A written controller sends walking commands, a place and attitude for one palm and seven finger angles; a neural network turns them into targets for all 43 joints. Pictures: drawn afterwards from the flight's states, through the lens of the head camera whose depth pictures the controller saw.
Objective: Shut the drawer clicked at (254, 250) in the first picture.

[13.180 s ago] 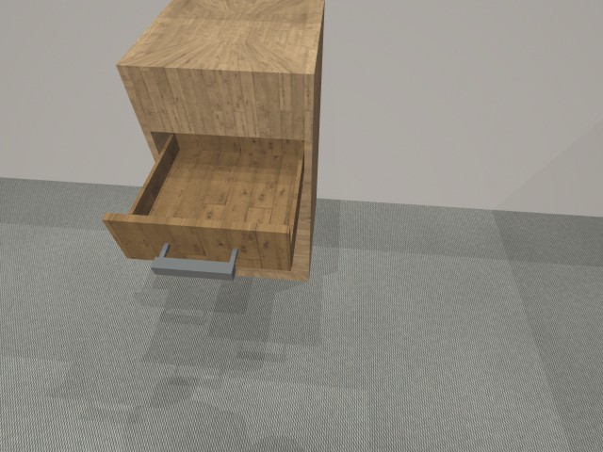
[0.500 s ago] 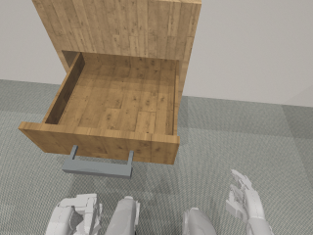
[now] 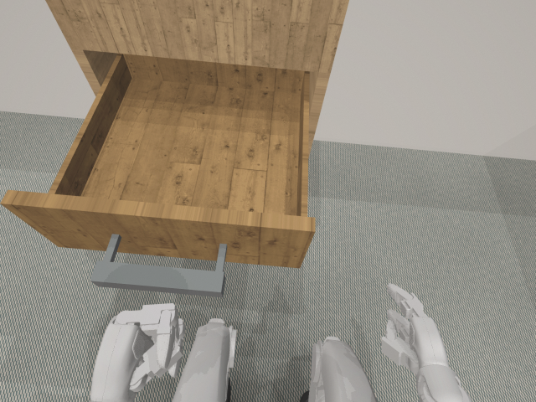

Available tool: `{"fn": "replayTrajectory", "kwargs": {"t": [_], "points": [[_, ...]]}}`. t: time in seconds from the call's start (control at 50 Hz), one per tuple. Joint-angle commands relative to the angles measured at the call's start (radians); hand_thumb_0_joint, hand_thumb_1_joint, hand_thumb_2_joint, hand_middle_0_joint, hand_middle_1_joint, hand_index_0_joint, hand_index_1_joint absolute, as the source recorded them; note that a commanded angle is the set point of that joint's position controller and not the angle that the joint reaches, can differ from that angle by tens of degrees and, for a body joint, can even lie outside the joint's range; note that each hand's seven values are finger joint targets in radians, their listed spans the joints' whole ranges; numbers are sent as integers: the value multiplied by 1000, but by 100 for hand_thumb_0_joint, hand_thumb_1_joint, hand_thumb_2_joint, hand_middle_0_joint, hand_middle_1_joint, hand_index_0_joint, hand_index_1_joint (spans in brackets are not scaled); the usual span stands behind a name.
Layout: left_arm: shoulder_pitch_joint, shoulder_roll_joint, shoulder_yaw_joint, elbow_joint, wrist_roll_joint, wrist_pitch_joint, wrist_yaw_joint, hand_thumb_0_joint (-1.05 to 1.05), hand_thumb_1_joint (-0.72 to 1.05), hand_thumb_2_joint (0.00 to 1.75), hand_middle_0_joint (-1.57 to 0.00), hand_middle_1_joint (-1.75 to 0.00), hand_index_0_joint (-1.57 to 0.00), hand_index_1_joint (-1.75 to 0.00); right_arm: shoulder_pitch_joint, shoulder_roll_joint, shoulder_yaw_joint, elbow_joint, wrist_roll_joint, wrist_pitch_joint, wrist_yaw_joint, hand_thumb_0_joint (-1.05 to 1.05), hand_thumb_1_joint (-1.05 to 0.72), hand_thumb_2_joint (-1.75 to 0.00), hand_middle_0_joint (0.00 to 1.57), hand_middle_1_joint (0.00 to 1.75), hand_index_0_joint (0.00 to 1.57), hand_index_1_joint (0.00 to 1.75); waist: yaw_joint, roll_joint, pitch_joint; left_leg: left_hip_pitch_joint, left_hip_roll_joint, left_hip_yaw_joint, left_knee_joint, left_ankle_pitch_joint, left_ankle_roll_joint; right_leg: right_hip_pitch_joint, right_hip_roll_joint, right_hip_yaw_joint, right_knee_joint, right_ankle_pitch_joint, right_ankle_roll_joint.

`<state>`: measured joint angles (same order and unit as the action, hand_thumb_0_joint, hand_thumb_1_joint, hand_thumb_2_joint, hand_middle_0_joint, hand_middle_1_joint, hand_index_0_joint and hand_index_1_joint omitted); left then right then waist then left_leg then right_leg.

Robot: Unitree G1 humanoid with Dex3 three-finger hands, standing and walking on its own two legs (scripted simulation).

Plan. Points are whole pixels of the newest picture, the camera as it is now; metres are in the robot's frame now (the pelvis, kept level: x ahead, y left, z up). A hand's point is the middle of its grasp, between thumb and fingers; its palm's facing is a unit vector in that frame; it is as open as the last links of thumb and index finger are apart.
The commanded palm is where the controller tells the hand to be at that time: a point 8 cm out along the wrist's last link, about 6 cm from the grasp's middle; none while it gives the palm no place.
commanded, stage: bring the fist close to the handle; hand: left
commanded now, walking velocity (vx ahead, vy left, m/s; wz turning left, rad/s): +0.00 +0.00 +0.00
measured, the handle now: (164, 262) +0.30 +0.17 +0.02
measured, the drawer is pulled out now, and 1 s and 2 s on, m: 0.30 0.29 0.16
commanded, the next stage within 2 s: push the drawer shut in 0.46 s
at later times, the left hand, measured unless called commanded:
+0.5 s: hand (176, 344) +0.20 +0.13 +0.02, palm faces -0.02 -1.00 +0.01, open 3.3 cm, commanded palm +0.17 +0.18 +0.02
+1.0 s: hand (183, 321) +0.22 +0.13 +0.02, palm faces -0.04 -1.00 -0.01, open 3.2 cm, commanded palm +0.22 +0.18 +0.02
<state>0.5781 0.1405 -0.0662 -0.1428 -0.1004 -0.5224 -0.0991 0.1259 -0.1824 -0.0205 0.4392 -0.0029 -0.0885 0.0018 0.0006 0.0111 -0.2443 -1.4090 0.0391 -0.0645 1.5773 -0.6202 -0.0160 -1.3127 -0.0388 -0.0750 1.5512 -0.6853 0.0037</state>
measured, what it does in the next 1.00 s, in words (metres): stands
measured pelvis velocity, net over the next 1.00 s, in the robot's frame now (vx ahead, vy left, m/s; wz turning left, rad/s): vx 0.00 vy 0.00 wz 0.00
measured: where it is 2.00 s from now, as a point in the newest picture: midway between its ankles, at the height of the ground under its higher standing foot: outside the picture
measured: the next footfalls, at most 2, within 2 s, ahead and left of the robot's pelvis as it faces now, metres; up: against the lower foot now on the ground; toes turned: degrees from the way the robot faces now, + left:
none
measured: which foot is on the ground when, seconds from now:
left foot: down 0.00-1.00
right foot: down 0.00-1.00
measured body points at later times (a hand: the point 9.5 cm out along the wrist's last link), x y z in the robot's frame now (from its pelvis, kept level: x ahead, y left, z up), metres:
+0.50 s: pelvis +0.00 +0.00 -0.01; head +0.12 +0.03 +0.43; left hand +0.19 +0.19 +0.03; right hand +0.23 -0.21 -0.08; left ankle +0.05 +0.12 -0.55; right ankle +0.02 -0.13 -0.55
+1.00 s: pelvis +0.00 +0.00 +0.00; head +0.12 +0.02 +0.43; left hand +0.22 +0.19 +0.02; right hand +0.21 -0.22 -0.09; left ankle +0.05 +0.12 -0.55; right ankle +0.02 -0.13 -0.55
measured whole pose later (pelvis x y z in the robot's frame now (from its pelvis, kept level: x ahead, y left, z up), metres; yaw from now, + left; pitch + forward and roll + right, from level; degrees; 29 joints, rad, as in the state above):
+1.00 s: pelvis +0.00 +0.00 +0.00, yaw +0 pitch +27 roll -4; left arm 0.43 0.18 -0.05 -0.09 -0.11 -0.48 -0.06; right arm 0.14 -0.20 0.01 0.45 -0.01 -0.06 -0.01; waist -0.02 0.02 -0.24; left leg -1.45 0.04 -0.08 1.59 -0.61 -0.02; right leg -1.35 -0.03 -0.08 1.56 -0.68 0.00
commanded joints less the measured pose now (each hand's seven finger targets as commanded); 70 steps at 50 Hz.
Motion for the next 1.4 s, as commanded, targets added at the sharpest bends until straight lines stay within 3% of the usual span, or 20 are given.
{"fn": "replayTrajectory", "kwargs": {"t": [0.0, 0.02, 0.12, 0.2, 0.26, 0.36, 0.44, 0.54, 0.64, 0.74, 0.8, 0.84, 0.92, 1.04, 1.2, 1.22, 1.3, 1.38], "points": [[41, 36, 20, -174, -5, -70, 6, 0, 90, 90, -140, -160, -140, -160, -57, -133, -55, -151, -5, -48, -5, 0, -90, -90, 20, 30, 20, 30, -8, 19, -274, 274, -44, 6, -212, 201, 35, 121, 53, 11, -212, 177, -45], [28, 26, 10, -172, -3, -72, 5, 0, 90, 90, -140, -160, -140, -160, -52, -135, -55, -154, -6, -46, -3, 0, -90, -90, 20, 30, 20, 30, -14, 15, -278, 275, -45, 9, -206, 201, 35, 119, 50, 9, -208, 181, -44], [64, 40, 16, -217, -10, -57, 4, 0, 90, 90, -140, -160, -140, -160, -52, -134, -56, -167, -3, -35, 3, 0, -90, -90, 20, 30, 20, 30, 3, 40, -324, 303, -45, 7, -217, 241, 34, 149, 47, 11, -207, 214, -46], [63, 50, 34, -208, -10, -38, 10, 0, 90, 90, -140, -160, -140, -160, -57, -127, -56, -161, 1, -20, -2, 0, -90, -90, 20, 30, 20, 30, 0, 14, -298, 274, -44, 6, -213, 222, 36, 152, 53, 15, -218, 200, -44], [33, 41, 14, -215, -11, -47, 6, 0, 90, 90, -140, -160, -140, -160, -55, -135, -53, -162, 2, -23, -3, 0, -90, -90, 20, 30, 20, 30, -19, 12, -282, 265, -45, 7, -203, 187, 38, 123, 51, 12, -218, 171, -40], [35, 49, 32, -200, -19, -65, -2, 0, 90, 90, -140, -160, -140, -160, -55, -134, -53, -155, 0, -30, -7, 0, -90, -90, 20, 30, 20, 30, -13, 7, -279, 251, -46, 9, -199, 175, 37, 127, 53, 16, -220, 154, -43], [54, 47, 26, -218, -23, -71, -5, 0, 90, 90, -140, -160, -140, -160, -52, -134, -55, -158, 0, -34, -3, 0, -90, -90, 20, 30, 20, 30, -5, 37, -299, 281, -45, 9, -205, 206, 36, 128, 52, 12, -215, 179, -44], [75, 44, 26, -211, -24, -61, -10, 0, 90, 90, -140, -160, -140, -160, -57, -133, -57, -161, 2, -29, -2, 0, -90, -90, 20, 30, 20, 30, -7, 13, -291, 265, -47, 10, -204, 208, 38, 147, 51, 16, -219, 186, -43], [-41, 47, 15, -193, -11, -69, 9, 0, 90, 90, -140, -160, -140, -160, -47, -140, -48, -150, -2, -31, -10, 0, -90, -90, 20, 30, 20, 30, -36, 13, -252, 246, -46, 5, -191, 162, 38, 90, 54, 12, -216, 147, -41], [-116, 65, 29, -182, -7, -49, 26, 0, 90, 90, -140, -160, -140, -160, -32, -150, -39, -156, -4, -25, -14, 0, -90, -90, 20, 30, 20, 30, -37, 25, -278, 251, -46, 7, -200, 127, 36, 96, 52, 17, -227, 122, -43], [-114, 83, 59, -180, -12, -24, 34, 0, 90, 90, -140, -160, -140, -160, -25, -150, -37, -153, -2, -18, -16, 0, -90, -90, 20, 30, 20, 30, -16, 49, -326, 288, -42, 7, -210, 184, 34, 125, 54, 19, -227, 168, -46], [-136, 58, 27, -197, -18, -16, 34, 0, 90, 90, -140, -160, -140, -160, -23, -150, -34, -157, -2, -17, -12, 0, -90, -90, 20, 30, 20, 30, -32, 53, -320, 298, -42, 7, -213, 194, 35, 131, 51, 14, -234, 184, -43], [-204, 74, 46, -166, -17, -18, 50, 0, 90, 90, -140, -160, -140, -160, -17, -155, -30, -138, -5, -15, -17, 0, -90, -90, 20, 30, 20, 30, -52, 22, -292, 269, -40, 6, -201, 173, 38, 120, 54, 18, -246, 166, -40], [-304, 76, 38, -139, -9, -47, 67, 0, 90, 90, -140, -160, -140, -160, -16, -162, -24, -116, -11, -25, -17, 0, -90, -90, 20, 30, 20, 30, -54, 65, -302, 285, -41, 3, -210, 152, 33, 93, 50, 12, -235, 149, -44], [-416, 94, 53, -80, -2, -20, 80, 0, 90, 90, -140, -160, -140, -160, -7, -177, -24, -98, -8, -13, -18, 0, -90, -90, 20, 30, 20, 30, -62, 48, -317, 306, -38, -4, -231, 134, 34, 99, 49, 11, -250, 143, -43], [-440, 76, 30, -86, 1, -18, 80, 0, 90, 90, -140, -160, -140, -160, -11, -178, -23, -99, -9, -12, -17, 0, -90, -90, 20, 30, 20, 30, -62, 70, -327, 321, -39, -2, -234, 143, 33, 98, 45, 12, -251, 152, -44], [-522, 70, 21, -32, 11, 0, 94, 0, 90, 90, -140, -160, -140, -160, 0, -182, -21, -90, -8, -1, -18, 0, -90, -90, 20, 30, 20, 30, -80, 44, -301, 321, -38, -13, -247, 104, 35, 81, 46, 6, -262, 132, -40], [-590, 81, 40, 18, 14, -2, 102, 0, 90, 90, -140, -160, -140, -160, 1, -186, -20, -81, -9, 9, -17, 0, -90, -90, 20, 30, 20, 30, -74, 43, -312, 326, -40, -6, -253, 96, 34, 96, 44, 10, -273, 127, -41]]}}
